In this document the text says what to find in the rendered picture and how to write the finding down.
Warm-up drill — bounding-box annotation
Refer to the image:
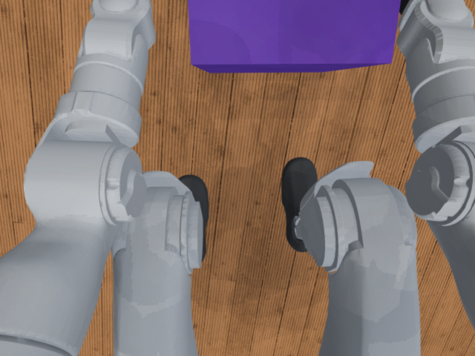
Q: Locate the right robot forearm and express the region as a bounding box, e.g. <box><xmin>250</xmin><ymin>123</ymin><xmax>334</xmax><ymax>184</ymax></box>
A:
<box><xmin>397</xmin><ymin>0</ymin><xmax>475</xmax><ymax>154</ymax></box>

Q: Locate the robot left foot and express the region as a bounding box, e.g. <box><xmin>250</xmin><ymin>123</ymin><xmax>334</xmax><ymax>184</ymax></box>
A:
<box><xmin>179</xmin><ymin>175</ymin><xmax>209</xmax><ymax>261</ymax></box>

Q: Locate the right robot upper arm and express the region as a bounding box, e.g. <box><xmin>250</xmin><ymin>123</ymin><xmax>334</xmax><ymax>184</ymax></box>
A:
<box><xmin>405</xmin><ymin>140</ymin><xmax>475</xmax><ymax>331</ymax></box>

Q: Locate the carton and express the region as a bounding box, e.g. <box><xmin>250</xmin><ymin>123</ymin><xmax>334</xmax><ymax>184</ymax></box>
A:
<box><xmin>188</xmin><ymin>0</ymin><xmax>401</xmax><ymax>73</ymax></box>

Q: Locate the left robot forearm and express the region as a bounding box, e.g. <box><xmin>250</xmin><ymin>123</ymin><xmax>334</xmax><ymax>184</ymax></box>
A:
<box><xmin>24</xmin><ymin>0</ymin><xmax>156</xmax><ymax>207</ymax></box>

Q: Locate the robot left thigh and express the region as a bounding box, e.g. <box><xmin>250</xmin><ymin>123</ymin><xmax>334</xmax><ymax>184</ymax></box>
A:
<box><xmin>113</xmin><ymin>187</ymin><xmax>203</xmax><ymax>356</ymax></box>

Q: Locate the left robot upper arm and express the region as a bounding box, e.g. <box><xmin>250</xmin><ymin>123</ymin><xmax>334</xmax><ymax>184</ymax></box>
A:
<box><xmin>0</xmin><ymin>140</ymin><xmax>147</xmax><ymax>356</ymax></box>

